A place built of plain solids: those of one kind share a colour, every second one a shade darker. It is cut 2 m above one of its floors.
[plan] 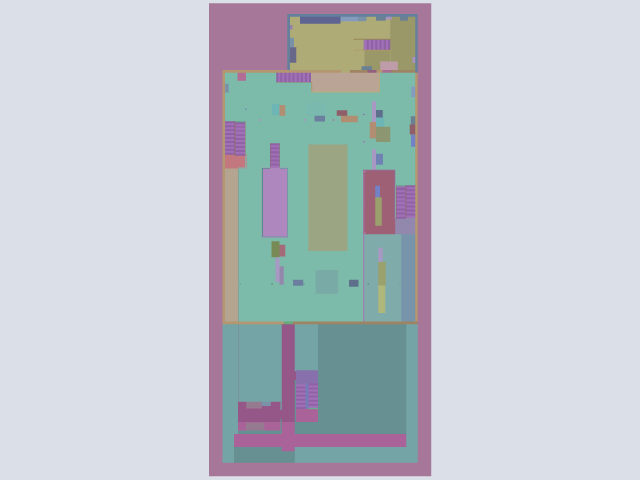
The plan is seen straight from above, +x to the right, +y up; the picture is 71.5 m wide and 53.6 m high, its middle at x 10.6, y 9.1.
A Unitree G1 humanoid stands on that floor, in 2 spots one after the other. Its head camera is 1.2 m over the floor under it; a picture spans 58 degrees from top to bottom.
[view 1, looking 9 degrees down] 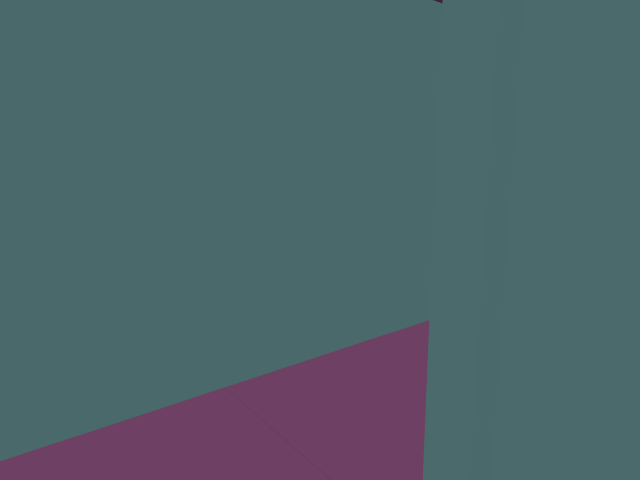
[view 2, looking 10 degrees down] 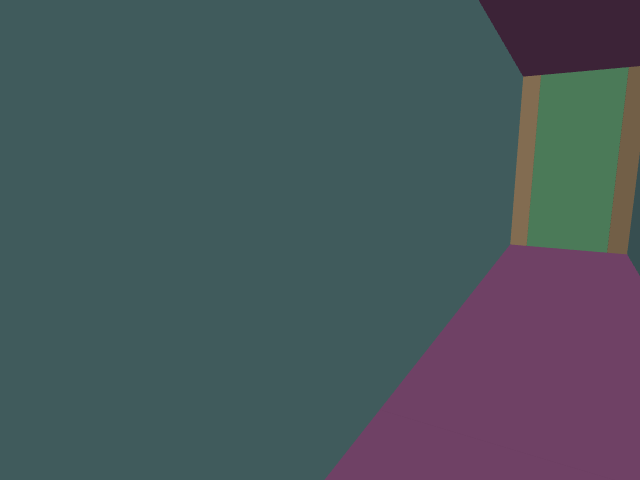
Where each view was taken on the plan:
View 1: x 8.45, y -6.42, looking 142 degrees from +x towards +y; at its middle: wall_house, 2.72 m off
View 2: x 7.06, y -7.29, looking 120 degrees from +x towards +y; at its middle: wall_house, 1.47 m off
